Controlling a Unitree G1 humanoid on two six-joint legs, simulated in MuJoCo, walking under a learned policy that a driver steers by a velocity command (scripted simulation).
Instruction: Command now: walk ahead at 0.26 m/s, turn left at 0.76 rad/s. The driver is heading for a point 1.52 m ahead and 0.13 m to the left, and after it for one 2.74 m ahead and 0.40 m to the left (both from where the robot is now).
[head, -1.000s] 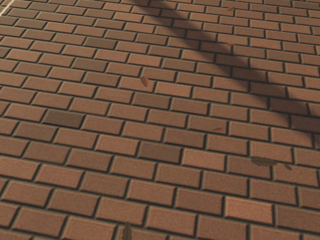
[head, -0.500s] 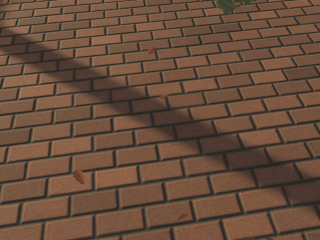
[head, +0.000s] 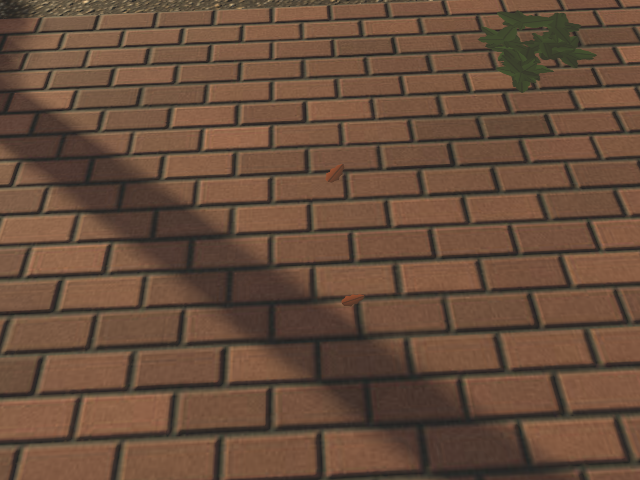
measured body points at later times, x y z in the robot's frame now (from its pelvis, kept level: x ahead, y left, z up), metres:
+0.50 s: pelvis +0.15 +0.03 +0.00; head +0.19 +0.06 +0.44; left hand +0.23 +0.35 -0.11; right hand +0.39 -0.18 -0.08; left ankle +0.20 +0.11 -0.74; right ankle +0.22 -0.13 -0.67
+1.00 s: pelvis +0.18 +0.00 +0.01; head +0.23 -0.01 +0.45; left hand +0.29 +0.32 -0.09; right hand +0.41 -0.25 -0.08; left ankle +0.20 +0.13 -0.71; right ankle +0.21 -0.12 -0.74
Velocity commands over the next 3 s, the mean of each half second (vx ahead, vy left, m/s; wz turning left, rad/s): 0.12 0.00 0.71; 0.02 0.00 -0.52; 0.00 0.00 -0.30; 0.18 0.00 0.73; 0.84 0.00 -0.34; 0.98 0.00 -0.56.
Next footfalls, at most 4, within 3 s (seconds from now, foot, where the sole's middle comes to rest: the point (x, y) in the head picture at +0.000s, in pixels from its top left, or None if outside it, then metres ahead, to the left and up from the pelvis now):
0.26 left None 0.24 0.13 -0.77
0.70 right None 0.25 -0.11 -0.77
1.06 left None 0.25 0.12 -0.77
1.42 right None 0.19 -0.14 -0.77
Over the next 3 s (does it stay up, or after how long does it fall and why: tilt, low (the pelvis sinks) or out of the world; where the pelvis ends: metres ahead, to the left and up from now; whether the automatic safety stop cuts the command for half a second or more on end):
stays up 1.07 0.08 0.00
